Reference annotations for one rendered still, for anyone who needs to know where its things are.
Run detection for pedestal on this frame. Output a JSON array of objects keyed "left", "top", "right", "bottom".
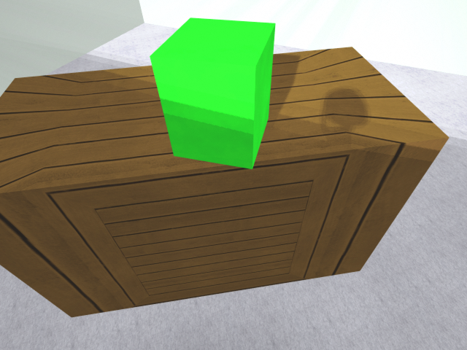
[{"left": 0, "top": 47, "right": 449, "bottom": 317}]

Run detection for carton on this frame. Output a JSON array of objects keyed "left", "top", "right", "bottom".
[{"left": 150, "top": 17, "right": 276, "bottom": 169}]

